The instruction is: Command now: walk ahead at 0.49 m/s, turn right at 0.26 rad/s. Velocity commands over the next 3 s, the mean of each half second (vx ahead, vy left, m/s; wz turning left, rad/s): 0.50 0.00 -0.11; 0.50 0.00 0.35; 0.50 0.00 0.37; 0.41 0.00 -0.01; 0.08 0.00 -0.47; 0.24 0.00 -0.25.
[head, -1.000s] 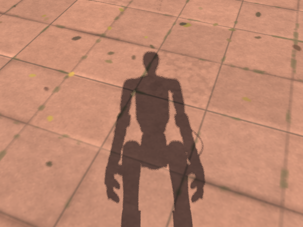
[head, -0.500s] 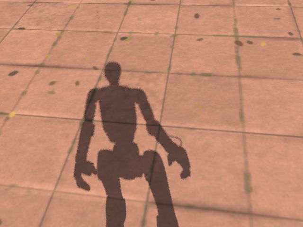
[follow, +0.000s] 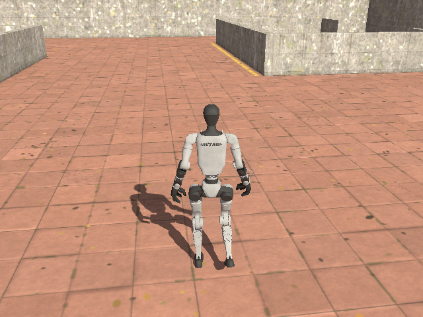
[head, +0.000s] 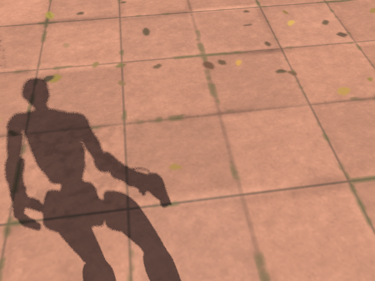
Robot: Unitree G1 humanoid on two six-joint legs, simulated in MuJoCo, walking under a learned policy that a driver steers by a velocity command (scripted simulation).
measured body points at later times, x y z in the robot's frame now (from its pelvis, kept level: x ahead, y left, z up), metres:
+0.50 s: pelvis +0.27 -0.08 +0.00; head +0.29 -0.09 +0.45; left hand +0.40 +0.18 -0.10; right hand +0.33 -0.35 -0.13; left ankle +0.21 +0.08 -0.65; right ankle +0.30 -0.16 -0.74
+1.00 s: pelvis +0.54 -0.01 -0.02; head +0.58 +0.00 +0.43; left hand +0.53 +0.26 -0.15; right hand +0.76 -0.23 -0.11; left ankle +0.61 +0.07 -0.74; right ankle +0.38 -0.18 -0.64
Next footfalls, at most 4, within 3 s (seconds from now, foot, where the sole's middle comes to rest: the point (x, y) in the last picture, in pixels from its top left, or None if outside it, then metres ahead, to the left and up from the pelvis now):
0.34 right None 0.34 -0.16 -0.77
0.92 left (174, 234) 0.65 0.07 -0.77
1.42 right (200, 162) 0.97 -0.03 -0.77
1.92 left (127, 134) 1.13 0.30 -0.77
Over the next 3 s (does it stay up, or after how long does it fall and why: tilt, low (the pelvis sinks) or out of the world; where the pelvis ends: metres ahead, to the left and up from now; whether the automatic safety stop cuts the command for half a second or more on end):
stays up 1.18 0.16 0.01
